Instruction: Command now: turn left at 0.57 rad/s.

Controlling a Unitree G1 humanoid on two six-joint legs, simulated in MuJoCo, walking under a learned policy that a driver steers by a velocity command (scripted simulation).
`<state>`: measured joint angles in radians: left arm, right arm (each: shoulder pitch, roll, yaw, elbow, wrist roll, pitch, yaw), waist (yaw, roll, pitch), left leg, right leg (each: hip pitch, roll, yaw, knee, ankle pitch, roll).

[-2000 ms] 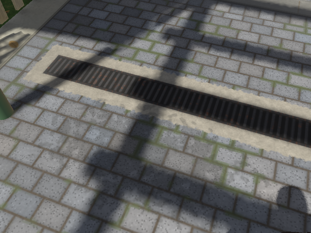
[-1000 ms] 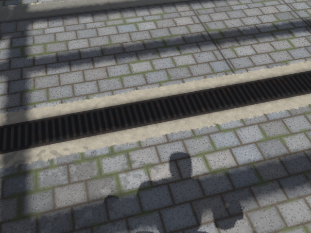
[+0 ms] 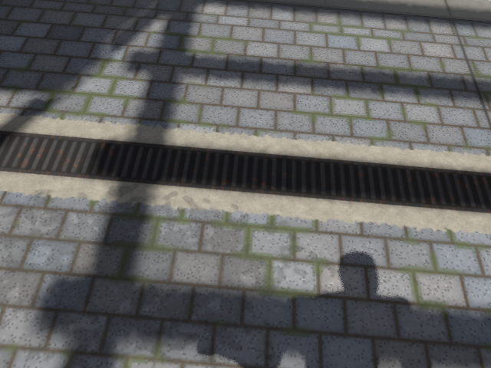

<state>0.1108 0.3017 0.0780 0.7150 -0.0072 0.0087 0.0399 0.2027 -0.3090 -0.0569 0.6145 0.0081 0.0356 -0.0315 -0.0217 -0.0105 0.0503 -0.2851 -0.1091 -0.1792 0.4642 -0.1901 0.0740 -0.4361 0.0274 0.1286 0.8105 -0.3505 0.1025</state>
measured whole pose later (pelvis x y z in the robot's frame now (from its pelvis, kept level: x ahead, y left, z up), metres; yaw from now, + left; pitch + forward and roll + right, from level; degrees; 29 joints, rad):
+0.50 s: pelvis +0.01 -0.03 -0.01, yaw +7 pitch +0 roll +0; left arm 0.18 0.24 0.02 0.76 0.00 0.00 0.01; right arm 0.23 -0.28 -0.04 0.70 0.01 0.04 -0.03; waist 0.00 0.00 0.03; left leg -0.17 -0.01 -0.07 0.50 -0.32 -0.03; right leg -0.24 0.01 0.06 0.54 -0.30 0.00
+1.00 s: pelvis +0.13 -0.06 +0.00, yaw +7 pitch +0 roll +0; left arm 0.16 0.25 0.01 0.77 0.02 -0.06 -0.03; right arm 0.27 -0.30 -0.05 0.74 0.00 0.02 -0.05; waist 0.00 0.04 0.05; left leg -0.36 0.03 -0.05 0.89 -0.44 -0.08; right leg -0.24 0.04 -0.03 0.41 -0.17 -0.07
